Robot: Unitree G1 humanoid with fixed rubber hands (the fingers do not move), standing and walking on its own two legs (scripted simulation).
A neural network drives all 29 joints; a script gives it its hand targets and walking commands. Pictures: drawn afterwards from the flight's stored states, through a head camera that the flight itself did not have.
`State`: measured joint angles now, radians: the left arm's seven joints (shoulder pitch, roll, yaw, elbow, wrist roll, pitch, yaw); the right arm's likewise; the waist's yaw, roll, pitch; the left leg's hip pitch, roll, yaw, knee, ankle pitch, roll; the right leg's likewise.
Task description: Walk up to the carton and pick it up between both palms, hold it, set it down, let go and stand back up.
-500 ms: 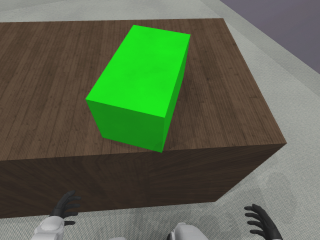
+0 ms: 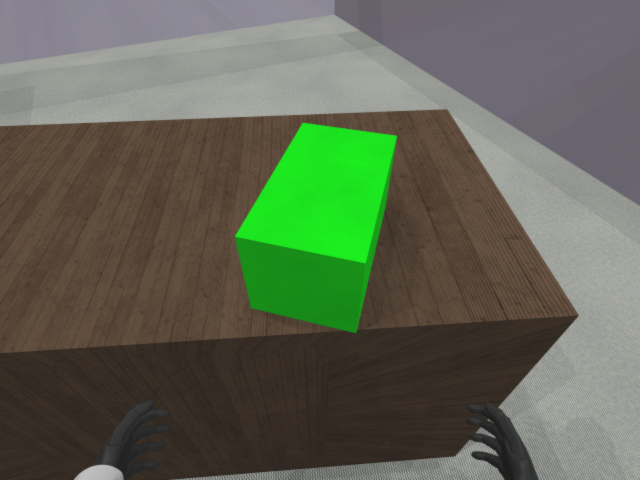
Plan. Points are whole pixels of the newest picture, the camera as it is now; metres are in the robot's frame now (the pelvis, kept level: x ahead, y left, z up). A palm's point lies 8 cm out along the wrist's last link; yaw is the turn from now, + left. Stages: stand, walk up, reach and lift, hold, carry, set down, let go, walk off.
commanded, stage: reach and lift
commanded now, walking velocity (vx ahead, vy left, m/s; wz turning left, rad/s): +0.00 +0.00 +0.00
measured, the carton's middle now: (327, 218) +0.49 -0.02 +0.05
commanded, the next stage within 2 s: none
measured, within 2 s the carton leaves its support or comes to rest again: neither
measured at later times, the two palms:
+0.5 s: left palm (93, 439) +0.18 +0.25 +0.02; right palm (506, 453) +0.15 -0.20 +0.02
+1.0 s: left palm (67, 385) +0.22 +0.27 +0.07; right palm (453, 387) +0.20 -0.14 +0.07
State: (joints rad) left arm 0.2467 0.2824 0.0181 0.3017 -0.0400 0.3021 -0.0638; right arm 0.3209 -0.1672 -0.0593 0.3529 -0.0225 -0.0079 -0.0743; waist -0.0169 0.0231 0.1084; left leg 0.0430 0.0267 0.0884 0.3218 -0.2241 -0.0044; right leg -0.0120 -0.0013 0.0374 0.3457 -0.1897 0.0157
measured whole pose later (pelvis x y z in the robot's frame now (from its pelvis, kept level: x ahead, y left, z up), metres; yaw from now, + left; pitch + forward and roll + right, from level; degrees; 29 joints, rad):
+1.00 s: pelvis +0.02 +0.03 +0.00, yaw +2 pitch -3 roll -2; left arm 0.34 0.46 0.08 -0.31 -0.24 0.28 -0.18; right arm 0.50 -0.01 0.08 -0.46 0.18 0.29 -0.35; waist 0.02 -0.02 0.09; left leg -0.04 0.03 0.08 0.38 -0.28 0.02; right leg -0.02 -0.01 0.00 0.26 -0.18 0.04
